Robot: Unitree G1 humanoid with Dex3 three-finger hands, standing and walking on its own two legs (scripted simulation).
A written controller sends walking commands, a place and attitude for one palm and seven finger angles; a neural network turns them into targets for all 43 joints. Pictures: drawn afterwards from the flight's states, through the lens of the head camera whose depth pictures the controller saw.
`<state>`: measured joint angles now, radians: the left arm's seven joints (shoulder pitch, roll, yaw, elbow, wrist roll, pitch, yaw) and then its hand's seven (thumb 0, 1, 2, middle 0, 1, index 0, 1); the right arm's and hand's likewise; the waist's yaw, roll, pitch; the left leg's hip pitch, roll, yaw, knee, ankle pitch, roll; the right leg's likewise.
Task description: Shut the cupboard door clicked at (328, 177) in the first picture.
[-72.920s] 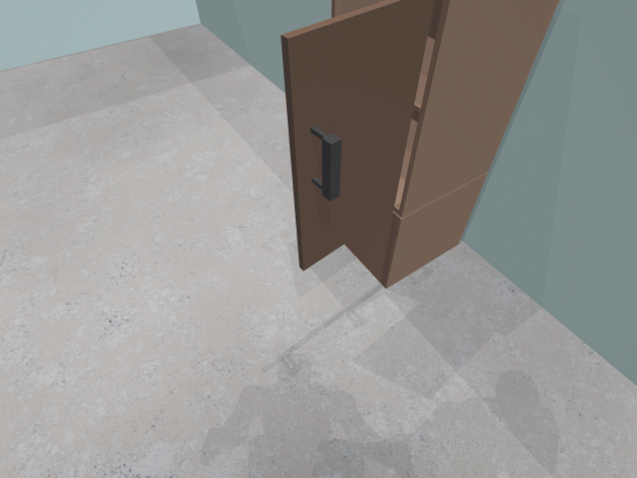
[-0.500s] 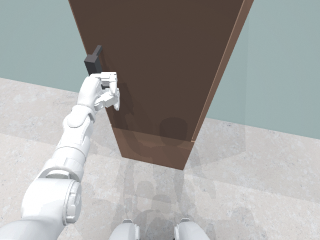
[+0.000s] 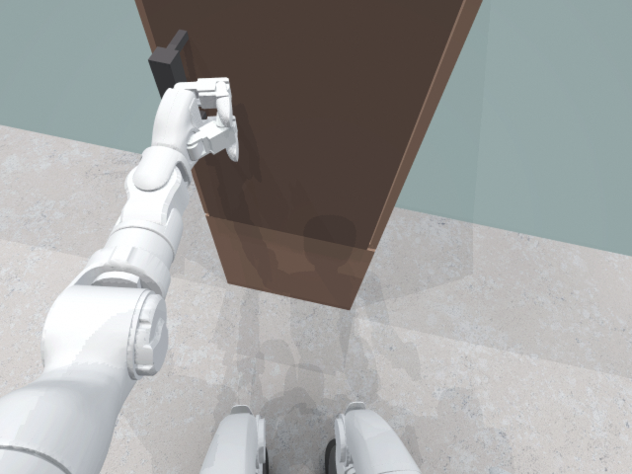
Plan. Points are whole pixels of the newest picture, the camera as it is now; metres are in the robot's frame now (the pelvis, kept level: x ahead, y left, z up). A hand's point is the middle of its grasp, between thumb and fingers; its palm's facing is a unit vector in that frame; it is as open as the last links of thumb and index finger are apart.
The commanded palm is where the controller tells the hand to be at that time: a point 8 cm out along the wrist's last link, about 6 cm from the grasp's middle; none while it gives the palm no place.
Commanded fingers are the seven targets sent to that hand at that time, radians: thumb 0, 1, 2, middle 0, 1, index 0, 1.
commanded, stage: pull the fist back off the door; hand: left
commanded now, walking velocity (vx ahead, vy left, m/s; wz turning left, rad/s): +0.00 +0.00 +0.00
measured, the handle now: (185, 93) +0.58 +0.14 +0.10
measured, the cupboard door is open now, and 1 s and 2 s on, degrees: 0 0 0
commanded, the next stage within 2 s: draw the hand back to the body in 0.80 s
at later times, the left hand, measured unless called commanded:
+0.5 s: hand (239, 146) +0.49 +0.07 +0.10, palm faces -0.06 -1.00 -0.01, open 3.1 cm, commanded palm +0.46 +0.12 +0.11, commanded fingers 0.00 0.90 0.90 -1.30 -1.50 -1.30 -1.50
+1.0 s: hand (224, 184) +0.42 +0.08 +0.11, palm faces -0.09 -1.00 -0.03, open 3.1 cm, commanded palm +0.40 +0.14 +0.12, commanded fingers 0.00 0.90 0.90 -1.30 -1.50 -1.30 -1.50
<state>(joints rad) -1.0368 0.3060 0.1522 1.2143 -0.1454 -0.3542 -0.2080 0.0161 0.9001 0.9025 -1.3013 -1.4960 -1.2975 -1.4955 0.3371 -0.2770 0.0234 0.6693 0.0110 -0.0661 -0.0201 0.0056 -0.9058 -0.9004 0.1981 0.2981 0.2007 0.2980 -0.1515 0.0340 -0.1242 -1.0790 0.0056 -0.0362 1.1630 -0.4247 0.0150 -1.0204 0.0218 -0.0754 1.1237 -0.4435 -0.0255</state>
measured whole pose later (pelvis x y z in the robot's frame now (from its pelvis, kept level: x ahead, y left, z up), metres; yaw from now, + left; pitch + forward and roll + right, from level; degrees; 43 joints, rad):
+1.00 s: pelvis +0.05 -0.01 +0.04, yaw +0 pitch +12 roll +0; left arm -0.34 0.12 0.00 0.54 -0.12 -0.35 -0.03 0.02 0.90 0.90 -1.30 -1.50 -1.30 -1.50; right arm 0.19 -0.22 0.00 0.55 0.02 0.02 0.01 0.01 -0.91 -0.90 0.20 0.30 0.20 0.30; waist -0.03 0.03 -0.12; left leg -0.73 0.00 -0.01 0.98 -0.45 0.01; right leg -0.70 0.02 -0.04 0.97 -0.48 -0.03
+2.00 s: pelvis +0.08 +0.02 +0.10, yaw +0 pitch -3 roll -1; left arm 0.40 0.33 0.24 -0.33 -0.08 0.00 0.09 0.02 0.89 0.90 -0.61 -0.73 -0.60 -0.73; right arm 0.19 -0.21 0.05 0.60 0.02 -0.04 -0.06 0.01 -0.90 -0.90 0.20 0.30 0.20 0.30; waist 0.06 0.06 -0.02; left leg -0.14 -0.03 0.01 0.46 -0.27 0.04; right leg -0.09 -0.01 -0.01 0.42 -0.27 0.01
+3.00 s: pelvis +0.05 +0.02 +0.10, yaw -1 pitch +1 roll -1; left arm 0.54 0.41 0.38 -0.42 -0.08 -0.13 0.12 0.01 0.89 0.90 -0.21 -0.30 -0.21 -0.30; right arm 0.19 -0.25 -0.02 0.56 0.03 0.05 -0.09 0.01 -0.91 -0.90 0.20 0.30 0.20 0.30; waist 0.01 0.05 -0.04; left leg -0.28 -0.03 0.03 0.51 -0.24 0.05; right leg -0.24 0.00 0.00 0.48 -0.25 0.02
